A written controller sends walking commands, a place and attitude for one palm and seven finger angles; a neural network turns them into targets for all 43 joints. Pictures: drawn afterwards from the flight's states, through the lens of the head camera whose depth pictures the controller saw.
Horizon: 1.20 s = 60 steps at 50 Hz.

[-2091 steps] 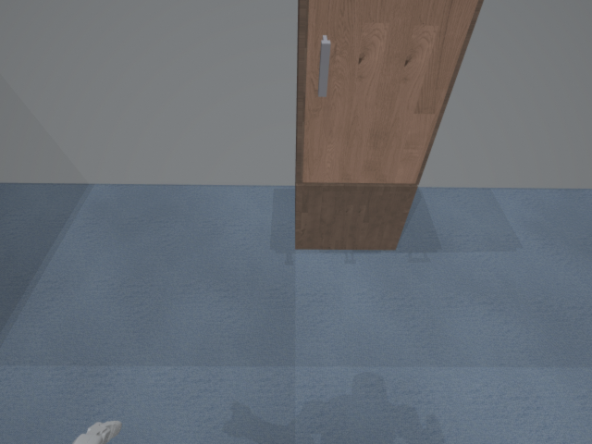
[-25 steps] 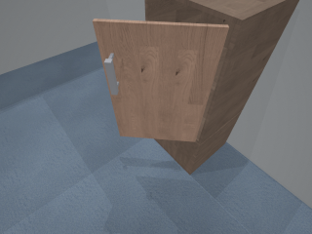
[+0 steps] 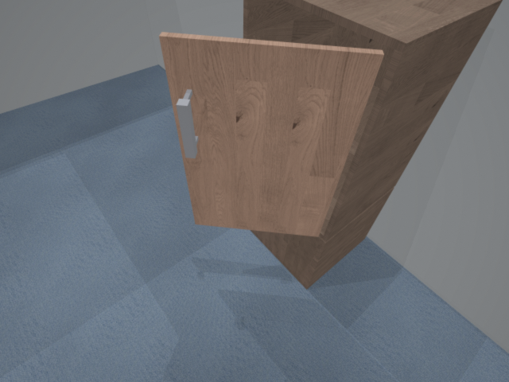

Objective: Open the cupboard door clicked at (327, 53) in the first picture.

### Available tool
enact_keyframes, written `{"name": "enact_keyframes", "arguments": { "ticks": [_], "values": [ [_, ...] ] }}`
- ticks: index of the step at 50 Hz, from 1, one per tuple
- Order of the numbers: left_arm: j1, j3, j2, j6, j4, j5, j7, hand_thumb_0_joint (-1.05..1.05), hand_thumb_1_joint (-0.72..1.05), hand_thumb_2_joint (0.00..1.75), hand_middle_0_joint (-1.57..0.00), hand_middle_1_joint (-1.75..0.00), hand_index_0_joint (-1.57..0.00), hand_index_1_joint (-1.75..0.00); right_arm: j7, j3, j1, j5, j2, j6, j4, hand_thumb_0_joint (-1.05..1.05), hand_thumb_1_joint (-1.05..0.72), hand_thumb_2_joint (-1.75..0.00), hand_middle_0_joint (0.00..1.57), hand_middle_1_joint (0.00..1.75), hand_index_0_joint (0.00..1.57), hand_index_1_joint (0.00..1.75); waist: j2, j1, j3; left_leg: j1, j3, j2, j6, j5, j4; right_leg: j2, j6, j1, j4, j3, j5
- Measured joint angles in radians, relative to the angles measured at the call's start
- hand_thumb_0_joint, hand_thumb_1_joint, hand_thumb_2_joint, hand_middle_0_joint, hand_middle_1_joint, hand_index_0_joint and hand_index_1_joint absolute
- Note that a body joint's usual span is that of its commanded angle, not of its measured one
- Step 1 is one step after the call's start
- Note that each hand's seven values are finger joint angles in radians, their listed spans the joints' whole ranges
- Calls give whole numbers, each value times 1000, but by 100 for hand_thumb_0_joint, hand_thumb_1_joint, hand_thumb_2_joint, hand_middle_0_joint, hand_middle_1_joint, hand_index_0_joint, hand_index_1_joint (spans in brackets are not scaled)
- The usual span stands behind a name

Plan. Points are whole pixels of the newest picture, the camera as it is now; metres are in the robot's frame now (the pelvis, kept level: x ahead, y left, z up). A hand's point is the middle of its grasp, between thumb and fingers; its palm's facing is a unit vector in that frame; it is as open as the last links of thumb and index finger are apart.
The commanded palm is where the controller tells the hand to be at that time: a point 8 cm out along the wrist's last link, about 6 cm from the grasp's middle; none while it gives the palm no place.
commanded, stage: look again from close up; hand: left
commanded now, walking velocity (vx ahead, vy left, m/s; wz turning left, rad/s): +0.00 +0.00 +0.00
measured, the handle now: (190, 124) +0.59 +0.18 +0.06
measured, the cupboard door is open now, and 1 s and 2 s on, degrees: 45 45 45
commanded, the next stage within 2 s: come to a stop and stand still in 0.02 s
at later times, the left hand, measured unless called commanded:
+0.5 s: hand out of the picture +0.01 +0.20 -0.17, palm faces +0.01 -0.97 -0.25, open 7.4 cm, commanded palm none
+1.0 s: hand out of the picture -0.04 +0.17 -0.18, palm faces +0.02 -0.98 -0.20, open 7.4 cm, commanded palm none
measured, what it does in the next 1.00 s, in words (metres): stands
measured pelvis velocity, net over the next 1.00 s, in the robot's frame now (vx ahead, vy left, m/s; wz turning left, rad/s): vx -0.03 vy -0.01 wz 0.01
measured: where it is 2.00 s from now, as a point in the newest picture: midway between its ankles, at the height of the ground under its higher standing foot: outside the picture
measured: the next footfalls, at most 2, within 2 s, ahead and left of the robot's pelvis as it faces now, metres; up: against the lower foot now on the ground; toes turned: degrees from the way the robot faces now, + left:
none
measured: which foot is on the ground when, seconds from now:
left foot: down 0.00-1.00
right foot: down 0.00-1.00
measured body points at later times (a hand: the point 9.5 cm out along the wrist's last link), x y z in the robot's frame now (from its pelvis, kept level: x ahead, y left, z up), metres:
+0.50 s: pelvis -0.02 +0.01 +0.00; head -0.03 +0.00 +0.45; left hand +0.01 +0.25 -0.15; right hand +0.04 -0.22 -0.16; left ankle +0.01 +0.11 -0.74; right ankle -0.05 -0.12 -0.74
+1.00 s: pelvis -0.03 -0.01 +0.00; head -0.02 +0.00 +0.45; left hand -0.04 +0.22 -0.16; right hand -0.02 -0.24 -0.15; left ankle +0.01 +0.11 -0.74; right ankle -0.05 -0.12 -0.74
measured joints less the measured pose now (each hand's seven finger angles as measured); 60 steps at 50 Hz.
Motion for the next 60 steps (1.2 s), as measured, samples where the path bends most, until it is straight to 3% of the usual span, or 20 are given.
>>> {"name": "enact_keyframes", "arguments": {
  "ticks": [8, 13, 25, 40, 60],
  "values": [
    [-5, -1, 18, 0, 16, 1, -5, 0, 90, 90, -20, -30, -20, -30, 1, 2, -31, 1, -22, -1, 5, 0, -90, -90, 20, 30, 20, 30, -4, 6, -4, 16, 1, -3, 0, 6, -21, -2, 1, 15, -21, 1, 7],
    [9, -12, -9, -15, -10, 1, 25, 0, 90, 90, -20, -30, -20, -30, -5, -11, -27, 0, -37, 2, -70, 0, -90, -90, 20, 30, 20, 30, 36, -10, 13, -36, -6, 10, 2, -23, 57, 8, 5, -16, 18, -5, -1],
    [38, -22, -40, 16, -39, -1, 8, 0, 90, 90, -20, -30, -20, -30, 5, 1, 42, -1, 38, 27, -70, 0, -91, -90, 20, 30, 20, 30, 32, -6, -7, -28, -8, -7, 11, 9, 47, -9, 6, -30, 61, -9, -2],
    [105, -16, -54, 10, 10, -1, 0, 1, 90, 90, -20, -30, -20, -30, 3, -9, 120, 1, 34, 16, 2, 0, -91, -90, 20, 30, 20, 30, 5, -6, -15, -38, -14, -2, 1, 60, -17, 0, -4, -47, 14, -14, 38],
    [63, -16, -59, -7, 40, -3, 3, 0, 90, 90, -20, -30, -20, -30, -2, 0, 53, 5, 53, 1, 36, 0, -90, -90, 20, 30, 20, 30, 2, 0, -13, -6, -15, 11, -12, 59, -43, 14, -14, -12, -23, -14, 44]
  ]
}}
